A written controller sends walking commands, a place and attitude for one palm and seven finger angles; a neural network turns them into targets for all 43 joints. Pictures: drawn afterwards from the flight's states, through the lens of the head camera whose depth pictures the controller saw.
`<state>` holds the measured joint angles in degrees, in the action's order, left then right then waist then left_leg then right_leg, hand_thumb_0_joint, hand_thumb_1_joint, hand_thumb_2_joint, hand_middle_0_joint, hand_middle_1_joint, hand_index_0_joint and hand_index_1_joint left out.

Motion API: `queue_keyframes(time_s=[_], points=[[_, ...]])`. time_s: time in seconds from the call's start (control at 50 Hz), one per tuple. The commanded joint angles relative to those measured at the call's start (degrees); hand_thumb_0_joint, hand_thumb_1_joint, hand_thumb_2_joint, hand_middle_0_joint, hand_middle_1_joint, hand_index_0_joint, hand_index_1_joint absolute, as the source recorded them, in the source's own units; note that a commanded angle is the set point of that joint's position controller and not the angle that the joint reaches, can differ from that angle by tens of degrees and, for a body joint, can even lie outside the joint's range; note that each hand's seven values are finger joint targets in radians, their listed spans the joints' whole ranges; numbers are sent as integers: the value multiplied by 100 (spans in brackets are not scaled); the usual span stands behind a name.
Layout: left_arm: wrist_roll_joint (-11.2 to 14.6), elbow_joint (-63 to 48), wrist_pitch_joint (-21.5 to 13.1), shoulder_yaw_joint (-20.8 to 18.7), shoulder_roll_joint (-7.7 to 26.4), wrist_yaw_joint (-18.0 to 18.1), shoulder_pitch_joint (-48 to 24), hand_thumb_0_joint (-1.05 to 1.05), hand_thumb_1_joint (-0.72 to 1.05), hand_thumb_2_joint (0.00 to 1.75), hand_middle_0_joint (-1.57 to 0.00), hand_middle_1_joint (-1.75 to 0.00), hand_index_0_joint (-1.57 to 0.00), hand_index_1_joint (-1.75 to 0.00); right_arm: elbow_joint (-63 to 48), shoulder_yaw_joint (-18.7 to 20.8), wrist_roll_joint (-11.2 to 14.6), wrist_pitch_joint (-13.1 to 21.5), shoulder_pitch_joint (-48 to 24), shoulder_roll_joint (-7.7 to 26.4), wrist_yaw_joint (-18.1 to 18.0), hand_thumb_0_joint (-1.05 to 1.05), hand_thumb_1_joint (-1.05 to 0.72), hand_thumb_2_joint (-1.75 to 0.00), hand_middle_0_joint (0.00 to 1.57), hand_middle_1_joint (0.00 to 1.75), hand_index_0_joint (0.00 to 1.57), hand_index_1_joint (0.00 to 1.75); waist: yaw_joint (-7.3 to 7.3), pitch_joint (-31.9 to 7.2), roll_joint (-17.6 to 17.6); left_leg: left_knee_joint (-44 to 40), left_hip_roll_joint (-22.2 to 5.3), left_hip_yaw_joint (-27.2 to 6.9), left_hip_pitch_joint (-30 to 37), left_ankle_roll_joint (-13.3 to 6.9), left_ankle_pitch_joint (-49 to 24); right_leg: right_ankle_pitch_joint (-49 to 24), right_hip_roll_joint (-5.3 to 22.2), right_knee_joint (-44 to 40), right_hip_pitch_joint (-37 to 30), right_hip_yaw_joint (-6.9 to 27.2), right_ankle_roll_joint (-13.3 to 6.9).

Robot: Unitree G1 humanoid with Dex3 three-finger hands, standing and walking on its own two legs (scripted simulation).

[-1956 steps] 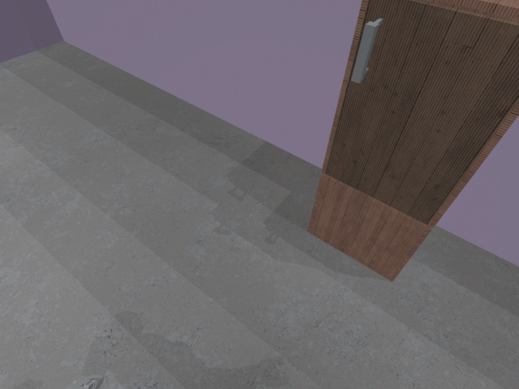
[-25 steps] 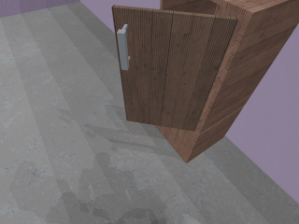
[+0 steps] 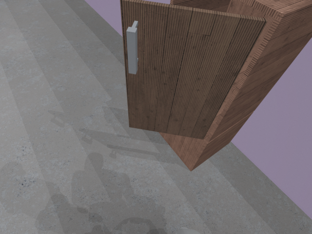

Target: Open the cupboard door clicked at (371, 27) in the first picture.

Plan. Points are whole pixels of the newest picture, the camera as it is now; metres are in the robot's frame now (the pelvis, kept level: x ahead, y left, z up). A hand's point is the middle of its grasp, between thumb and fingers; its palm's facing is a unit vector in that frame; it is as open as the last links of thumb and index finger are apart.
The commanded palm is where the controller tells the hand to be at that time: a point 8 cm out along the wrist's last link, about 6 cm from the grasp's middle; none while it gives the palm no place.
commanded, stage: come to a stop and stand still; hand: left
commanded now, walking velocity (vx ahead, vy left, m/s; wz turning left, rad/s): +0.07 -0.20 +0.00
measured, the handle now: (134, 48) +0.59 +0.10 +0.14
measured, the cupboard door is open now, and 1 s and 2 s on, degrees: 46 46 46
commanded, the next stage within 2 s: look again from close up in 0.90 s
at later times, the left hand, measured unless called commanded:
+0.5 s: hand out of the picture +0.03 +0.12 -0.16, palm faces -0.01 -0.97 -0.22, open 7.3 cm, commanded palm none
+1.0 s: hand out of the picture +0.01 +0.10 -0.16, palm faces +0.03 -0.98 -0.19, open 7.3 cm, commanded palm none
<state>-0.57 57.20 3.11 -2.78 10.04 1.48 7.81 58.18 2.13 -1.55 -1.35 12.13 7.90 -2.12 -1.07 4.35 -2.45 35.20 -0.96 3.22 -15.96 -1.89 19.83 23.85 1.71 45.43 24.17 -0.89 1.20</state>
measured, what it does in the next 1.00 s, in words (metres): steps on the spot: right foot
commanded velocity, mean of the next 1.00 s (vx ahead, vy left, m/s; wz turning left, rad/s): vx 0.00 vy -0.02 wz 0.00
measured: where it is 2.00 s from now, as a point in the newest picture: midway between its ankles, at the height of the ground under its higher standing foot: outside the picture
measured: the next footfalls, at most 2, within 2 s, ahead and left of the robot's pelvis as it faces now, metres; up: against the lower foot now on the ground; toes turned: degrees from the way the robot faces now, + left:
right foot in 0.34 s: -0.01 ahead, -0.17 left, +0.00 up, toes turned -4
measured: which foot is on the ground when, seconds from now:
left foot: down 0.00-1.00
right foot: up 0.00-0.32, down 0.34-1.00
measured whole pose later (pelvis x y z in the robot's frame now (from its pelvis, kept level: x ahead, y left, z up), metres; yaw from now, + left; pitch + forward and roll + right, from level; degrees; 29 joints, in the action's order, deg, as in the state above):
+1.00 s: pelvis +0.01 -0.07 +0.01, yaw -1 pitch -1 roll +0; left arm -0.2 65.4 -0.4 -0.9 8.2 1.6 15.4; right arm 65.9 1.1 -0.9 -0.5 14.5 8.3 -2.3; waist -0.4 2.0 0.3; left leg 24.2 -4.7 1.6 -8.6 3.8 14.9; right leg 18.0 0.0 23.6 5.1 -3.4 -1.0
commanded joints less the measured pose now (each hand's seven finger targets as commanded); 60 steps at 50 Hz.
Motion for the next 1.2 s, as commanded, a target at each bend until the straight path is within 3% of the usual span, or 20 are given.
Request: queue_keyframes(time_s=[0.0,0.08,0.18,0.24,0.28,0.3,0.32,0.34,0.38,0.42,0.5,0.66,0.96,0.98,1.0,1.04,1.06,1.1,1.14,1.18], points=[[-21,-160,-83,-178,454,-36,378,0,90,90,-20,-30,-20,-30,-266,156,-49,185,383,1016,-141,0,-90,-90,20,30,20,30,92,-382,963,-1704,-1729,-1486,594,-713,-3177,25,49,1613,501,489,48],[-19,-139,-64,-166,448,-110,328,0,90,90,-20,-30,-20,-30,-140,198,-30,192,696,1082,-173,0,-90,-90,20,30,20,30,-100,-469,955,-1637,-1706,-1188,1171,-669,-3647,-20,58,1302,503,314,107],[-18,-141,-69,-96,377,-146,261,0,90,90,-20,-30,-20,-30,-12,248,-39,155,768,1188,-126,0,-90,-90,20,30,20,30,-197,-439,1315,-1675,-1665,-1065,1133,-653,-3223,239,102,210,-4,15,77],[4,-4,-125,-50,323,-145,524,0,90,90,-20,-30,-20,-30,45,270,-24,129,605,1305,-71,0,-90,-90,20,30,20,30,-102,-569,1385,-1546,-1512,-983,956,-563,-2736,102,-14,-847,-669,-257,22],[4,154,-197,-59,415,-126,885,0,90,90,-20,-30,-20,-30,85,255,42,120,519,1218,-49,0,-90,-90,20,30,20,30,88,-532,1041,-1193,-1196,-784,465,-253,-2303,-1075,-43,-2252,-1554,-310,-30],[-12,218,-251,-76,623,-80,998,0,90,90,-20,-30,-20,-30,83,222,88,117,496,1013,-25,0,-90,-90,20,30,20,30,103,-504,486,-906,-870,-549,121,28,-1555,-1461,328,-2714,-1896,181,-156],[-24,247,-294,-90,903,-37,929,0,90,90,-20,-30,-20,-30,42,150,117,96,462,723,13,0,-90,-90,20,30,20,30,30,-354,-366,-684,-404,-69,-135,301,-459,-1492,1057,-2977,-1701,870,-442],[-21,222,-292,-63,1065,-32,724,0,90,90,-20,-30,-20,-30,44,85,101,54,469,562,68,0,-90,-90,20,30,20,30,-62,-205,-515,-594,-144,33,160,377,56,-850,1413,-3148,-1014,1030,-673],[-19,305,-384,-14,862,-1,589,0,90,90,-20,-30,-20,-30,169,58,21,24,445,508,87,0,-90,-90,20,30,20,30,-58,-46,-1010,-478,-151,-16,264,344,-299,-1669,1043,-3073,-929,852,-673],[15,395,-440,31,708,19,604,0,90,90,-20,-30,-20,-30,370,43,49,92,650,571,67,0,-90,-90,20,30,20,30,-85,-262,-830,-742,-239,-98,406,354,-936,-3042,882,-2599,-1338,480,-578],[60,489,-432,33,606,39,774,0,90,90,-20,-30,-20,-30,615,17,51,163,722,588,13,0,-90,-90,20,30,20,30,23,-437,379,-973,-518,-151,766,336,-2300,-3188,561,-2268,-1562,216,-353],[37,555,-419,42,536,50,797,0,90,90,-20,-30,-20,-30,681,-1,53,125,728,508,-1,0,-90,-90,20,30,20,30,36,-116,-31,-1169,-501,-129,721,361,-1679,-2595,509,-2643,-1495,211,-357],[21,614,-442,67,438,62,1020,0,90,90,-20,-30,-20,-30,654,-18,70,163,688,496,-34,0,-90,-90,20,30,20,30,50,-131,131,-1252,-532,-181,854,305,-1953,-2745,466,-2632,-1602,145,-314],[-94,770,-628,75,587,317,1681,0,90,90,-20,-30,-20,-30,175,-17,131,266,-70,706,38,0,-90,-90,20,30,20,30,375,94,-220,312,-438,120,130,369,-1611,-5904,868,-2539,-1426,799,67],[-91,473,-686,35,832,284,1475,0,90,90,-20,-30,-20,-30,-109,-67,119,235,201,337,89,0,-90,-90,20,30,20,30,64,-230,-266,334,-288,-154,-333,195,87,-6442,1173,-2171,-1970,790,-286],[-74,277,-682,109,725,246,1191,0,90,90,-20,-30,-20,-30,-60,-78,136,263,617,359,104,0,-90,-90,20,30,20,30,-119,-822,-186,-447,-238,-53,113,179,-431,-5361,846,-1732,-2089,403,-547],[-47,219,-662,93,633,238,1154,0,90,90,-20,-30,-20,-30,19,-64,85,324,768,427,119,0,-90,-90,20,30,20,30,-82,-907,478,-741,-295,-96,469,151,-1537,-4884,629,-1347,-2000,225,-472],[-23,177,-550,124,467,225,1301,0,90,90,-20,-30,-20,-30,-24,-50,77,341,727,749,68,0,-90,-90,20,30,20,30,47,-898,917,-491,-755,-400,776,-46,-3343,-2526,284,-1444,-1477,46,-310],[-41,179,-431,166,386,193,1294,0,90,90,-20,-30,-20,-30,-100,-53,81,294,590,823,35,0,-90,-90,20,30,20,30,97,-347,1105,-761,-828,-605,434,-160,-2912,-1049,85,-1593,-1224,-63,-273],[-56,198,-389,182,412,149,1293,0,90,90,-20,-30,-20,-30,-181,-76,71,263,423,792,45,0,-90,-90,20,30,20,30,161,124,641,-878,-676,-583,42,-133,-1852,-850,139,-1824,-1094,45,-281]])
